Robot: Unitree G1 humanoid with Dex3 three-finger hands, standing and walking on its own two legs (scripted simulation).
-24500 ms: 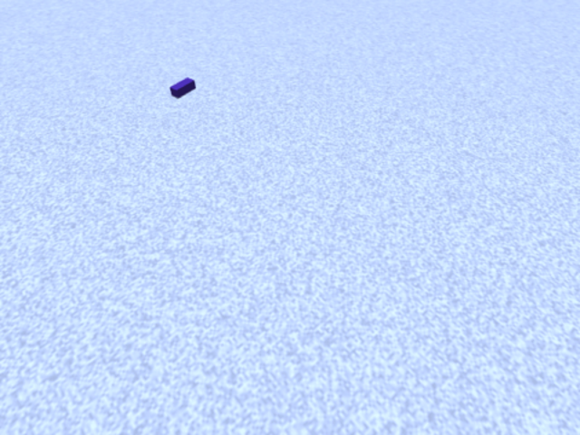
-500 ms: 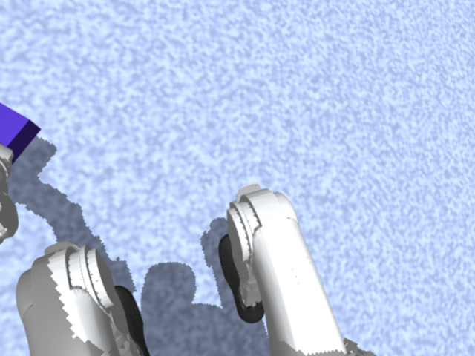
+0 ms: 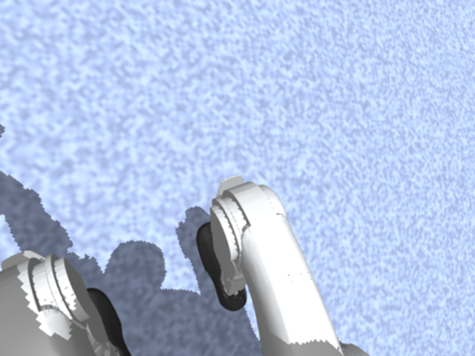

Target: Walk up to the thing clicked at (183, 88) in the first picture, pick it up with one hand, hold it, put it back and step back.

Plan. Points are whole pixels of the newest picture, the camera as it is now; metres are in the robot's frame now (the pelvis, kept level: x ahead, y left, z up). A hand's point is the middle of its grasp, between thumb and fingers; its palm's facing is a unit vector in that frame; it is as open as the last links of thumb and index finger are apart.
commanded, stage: rest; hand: left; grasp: from above
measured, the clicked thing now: out of the picture +0.50 +0.30 -0.27
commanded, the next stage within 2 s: open in 0.64 s
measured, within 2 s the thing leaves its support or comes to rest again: rests again in 0.26 s
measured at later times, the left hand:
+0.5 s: hand out of the picture +0.49 +0.29 -0.23, palm faces -0.26 -0.34 -0.90, open 9.2 cm
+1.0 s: hand out of the picture +0.49 +0.29 -0.23, palm faces -0.26 -0.33 -0.91, open 10.3 cm
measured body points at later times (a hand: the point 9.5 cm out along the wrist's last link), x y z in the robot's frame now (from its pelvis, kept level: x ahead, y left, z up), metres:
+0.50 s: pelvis +0.00 +0.00 +0.00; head +0.30 +0.08 +0.32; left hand +0.50 +0.30 -0.18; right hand -0.03 -0.25 -0.05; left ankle +0.06 +0.13 -0.28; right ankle +0.12 -0.13 -0.28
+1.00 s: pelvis -0.01 +0.00 +0.01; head +0.30 +0.08 +0.32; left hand +0.50 +0.31 -0.18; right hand -0.04 -0.24 -0.04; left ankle +0.06 +0.13 -0.28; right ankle +0.12 -0.13 -0.28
